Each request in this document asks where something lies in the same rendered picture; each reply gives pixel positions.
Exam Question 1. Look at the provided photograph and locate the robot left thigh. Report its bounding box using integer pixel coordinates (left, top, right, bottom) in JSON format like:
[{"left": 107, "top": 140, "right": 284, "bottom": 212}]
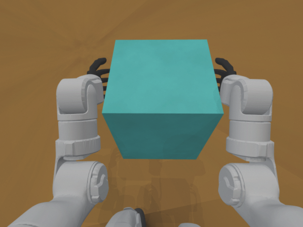
[{"left": 105, "top": 210, "right": 141, "bottom": 227}]

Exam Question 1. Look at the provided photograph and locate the carton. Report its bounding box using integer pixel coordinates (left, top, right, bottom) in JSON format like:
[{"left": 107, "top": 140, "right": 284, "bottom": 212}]
[{"left": 102, "top": 40, "right": 224, "bottom": 159}]

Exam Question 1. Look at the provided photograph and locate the left robot forearm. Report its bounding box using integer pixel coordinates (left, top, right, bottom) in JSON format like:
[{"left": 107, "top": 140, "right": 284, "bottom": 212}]
[{"left": 53, "top": 74, "right": 104, "bottom": 185}]

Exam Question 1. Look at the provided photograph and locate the robot right upper arm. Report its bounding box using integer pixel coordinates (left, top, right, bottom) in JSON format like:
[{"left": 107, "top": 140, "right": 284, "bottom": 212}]
[{"left": 218, "top": 163, "right": 303, "bottom": 227}]

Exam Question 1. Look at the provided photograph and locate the robot right hand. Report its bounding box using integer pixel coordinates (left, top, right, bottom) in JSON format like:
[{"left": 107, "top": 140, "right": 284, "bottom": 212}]
[{"left": 214, "top": 58, "right": 237, "bottom": 92}]

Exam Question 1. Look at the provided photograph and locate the robot left foot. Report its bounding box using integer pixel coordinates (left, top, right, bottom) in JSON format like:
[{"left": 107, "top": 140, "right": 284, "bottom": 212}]
[{"left": 135, "top": 208, "right": 146, "bottom": 227}]

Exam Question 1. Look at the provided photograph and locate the robot left hand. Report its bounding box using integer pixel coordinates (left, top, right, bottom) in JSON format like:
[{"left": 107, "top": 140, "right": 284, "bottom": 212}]
[{"left": 87, "top": 58, "right": 110, "bottom": 99}]

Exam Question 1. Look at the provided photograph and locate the right robot forearm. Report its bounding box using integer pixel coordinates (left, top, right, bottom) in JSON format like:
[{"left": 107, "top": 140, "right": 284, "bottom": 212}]
[{"left": 220, "top": 75, "right": 279, "bottom": 188}]

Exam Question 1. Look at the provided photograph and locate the robot left upper arm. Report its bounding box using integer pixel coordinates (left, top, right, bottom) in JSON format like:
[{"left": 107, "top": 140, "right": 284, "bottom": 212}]
[{"left": 7, "top": 161, "right": 109, "bottom": 227}]

